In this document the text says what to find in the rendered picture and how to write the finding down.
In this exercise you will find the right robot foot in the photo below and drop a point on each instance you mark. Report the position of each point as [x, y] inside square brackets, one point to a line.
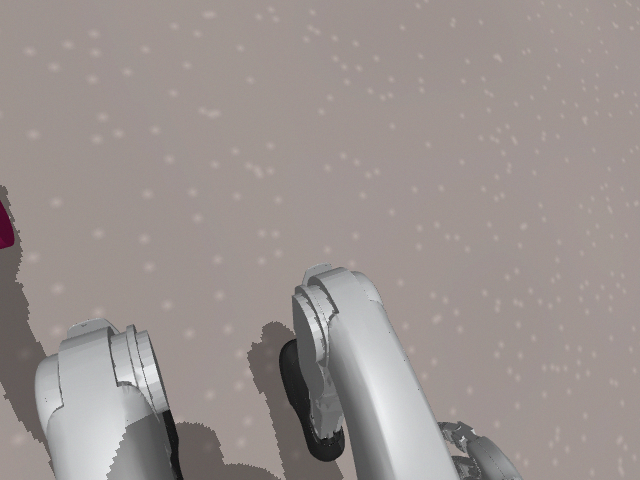
[298, 395]

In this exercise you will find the can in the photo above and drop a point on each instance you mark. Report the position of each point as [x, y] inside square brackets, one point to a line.
[6, 230]

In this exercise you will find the left robot foot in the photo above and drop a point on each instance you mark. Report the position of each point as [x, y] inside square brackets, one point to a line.
[174, 443]

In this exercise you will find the right robot hand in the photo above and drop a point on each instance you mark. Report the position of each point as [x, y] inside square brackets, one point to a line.
[486, 461]

